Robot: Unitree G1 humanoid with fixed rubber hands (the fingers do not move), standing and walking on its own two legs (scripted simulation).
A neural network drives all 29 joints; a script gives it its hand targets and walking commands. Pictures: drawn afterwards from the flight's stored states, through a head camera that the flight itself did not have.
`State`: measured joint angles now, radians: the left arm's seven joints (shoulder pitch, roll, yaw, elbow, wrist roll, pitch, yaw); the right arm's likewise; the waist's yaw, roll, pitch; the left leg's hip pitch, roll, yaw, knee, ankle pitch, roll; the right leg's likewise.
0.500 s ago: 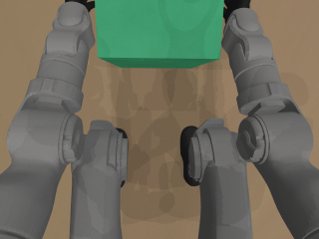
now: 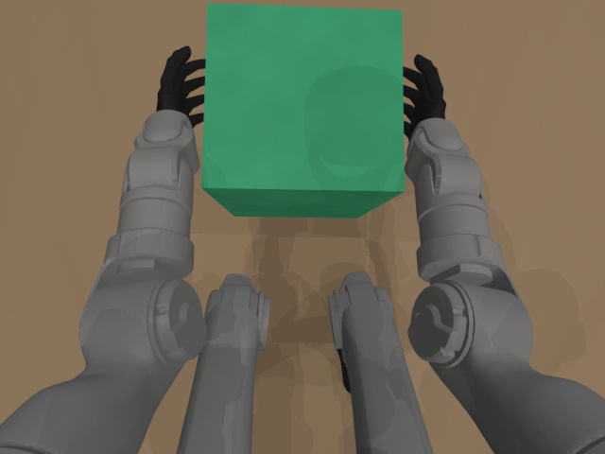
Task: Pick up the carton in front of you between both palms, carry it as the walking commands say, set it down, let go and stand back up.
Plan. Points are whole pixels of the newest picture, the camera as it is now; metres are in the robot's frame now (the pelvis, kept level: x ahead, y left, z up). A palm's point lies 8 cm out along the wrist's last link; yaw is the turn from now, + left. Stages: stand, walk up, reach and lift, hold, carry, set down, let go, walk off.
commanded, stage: reach and lift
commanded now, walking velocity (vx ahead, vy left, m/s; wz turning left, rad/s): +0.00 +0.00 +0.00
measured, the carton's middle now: (300, 135) +0.51 +0.00 -0.13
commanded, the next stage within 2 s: none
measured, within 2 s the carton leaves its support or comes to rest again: neither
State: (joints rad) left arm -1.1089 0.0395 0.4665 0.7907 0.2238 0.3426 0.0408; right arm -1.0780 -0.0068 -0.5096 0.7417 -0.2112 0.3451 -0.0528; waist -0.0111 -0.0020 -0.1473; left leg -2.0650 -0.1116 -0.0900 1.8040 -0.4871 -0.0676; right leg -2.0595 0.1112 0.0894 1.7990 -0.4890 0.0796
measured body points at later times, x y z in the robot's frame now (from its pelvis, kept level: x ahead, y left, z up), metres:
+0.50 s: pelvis +0.05 +0.00 +0.13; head +0.22 +0.00 +0.55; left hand +0.48 +0.15 +0.08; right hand +0.47 -0.15 +0.08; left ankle +0.12 +0.13 -0.44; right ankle +0.12 -0.13 -0.44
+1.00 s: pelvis +0.10 +0.00 +0.26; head +0.15 +0.00 +0.71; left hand +0.43 +0.15 +0.24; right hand +0.43 -0.15 +0.24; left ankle +0.12 +0.13 -0.44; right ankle +0.12 -0.13 -0.44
